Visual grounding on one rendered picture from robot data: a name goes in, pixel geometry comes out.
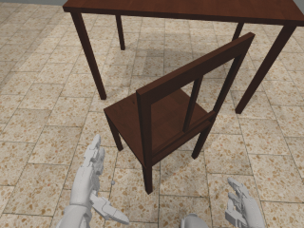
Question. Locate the table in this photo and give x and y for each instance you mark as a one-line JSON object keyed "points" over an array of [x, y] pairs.
{"points": [[263, 12]]}

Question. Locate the robot left forearm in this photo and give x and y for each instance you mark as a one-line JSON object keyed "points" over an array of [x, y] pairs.
{"points": [[75, 216]]}

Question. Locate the right robot hand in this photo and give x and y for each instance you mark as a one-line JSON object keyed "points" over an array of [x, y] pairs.
{"points": [[247, 213]]}

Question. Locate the left robot hand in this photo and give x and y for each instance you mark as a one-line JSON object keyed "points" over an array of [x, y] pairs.
{"points": [[87, 178]]}

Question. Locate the chair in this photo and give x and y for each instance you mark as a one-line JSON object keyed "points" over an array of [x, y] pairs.
{"points": [[160, 117]]}

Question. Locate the right robot shin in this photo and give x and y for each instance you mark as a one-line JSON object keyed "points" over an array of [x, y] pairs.
{"points": [[192, 215]]}

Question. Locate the robot right thigh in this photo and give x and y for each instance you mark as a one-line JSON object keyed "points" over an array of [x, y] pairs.
{"points": [[192, 222]]}

